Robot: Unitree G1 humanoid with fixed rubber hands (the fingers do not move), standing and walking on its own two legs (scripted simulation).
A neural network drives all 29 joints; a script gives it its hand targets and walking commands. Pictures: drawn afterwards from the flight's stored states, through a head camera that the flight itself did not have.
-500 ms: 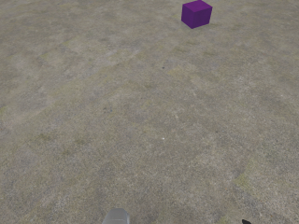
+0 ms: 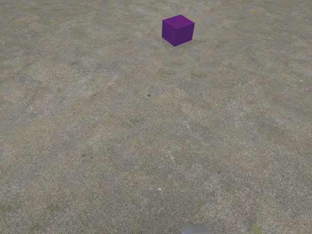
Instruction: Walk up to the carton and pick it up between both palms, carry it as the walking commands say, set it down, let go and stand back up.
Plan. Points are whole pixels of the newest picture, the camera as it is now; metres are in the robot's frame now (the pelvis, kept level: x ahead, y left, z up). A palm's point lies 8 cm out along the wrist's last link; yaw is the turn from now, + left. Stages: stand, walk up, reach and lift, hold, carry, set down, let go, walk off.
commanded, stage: walk up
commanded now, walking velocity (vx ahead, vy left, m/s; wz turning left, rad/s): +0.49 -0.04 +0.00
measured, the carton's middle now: (177, 30) +2.32 -0.24 -0.67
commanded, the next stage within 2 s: none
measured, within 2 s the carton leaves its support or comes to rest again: neither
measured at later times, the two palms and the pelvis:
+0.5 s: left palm (104, 173) +0.30 +0.18 -0.12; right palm (260, 173) +0.32 -0.33 -0.14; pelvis +0.28 -0.08 +0.00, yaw +2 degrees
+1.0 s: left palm (97, 124) +0.52 +0.26 -0.15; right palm (220, 104) +0.61 -0.25 -0.12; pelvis +0.55 +0.01 -0.01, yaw -1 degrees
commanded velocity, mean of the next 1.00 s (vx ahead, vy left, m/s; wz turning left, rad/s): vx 0.50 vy -0.03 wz -0.05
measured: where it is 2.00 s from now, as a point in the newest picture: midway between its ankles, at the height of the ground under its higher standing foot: (163, 120)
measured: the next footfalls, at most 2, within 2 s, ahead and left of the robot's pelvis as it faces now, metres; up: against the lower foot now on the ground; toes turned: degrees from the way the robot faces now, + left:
right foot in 0.34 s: +0.34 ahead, -0.18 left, +0.00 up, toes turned -8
left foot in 0.88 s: +0.62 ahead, +0.11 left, +0.00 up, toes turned +11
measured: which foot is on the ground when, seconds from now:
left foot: down 0.00-0.36, up 0.38-0.86, down 0.88-1.00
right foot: up 0.00-0.32, down 0.34-0.88, up 0.90-1.00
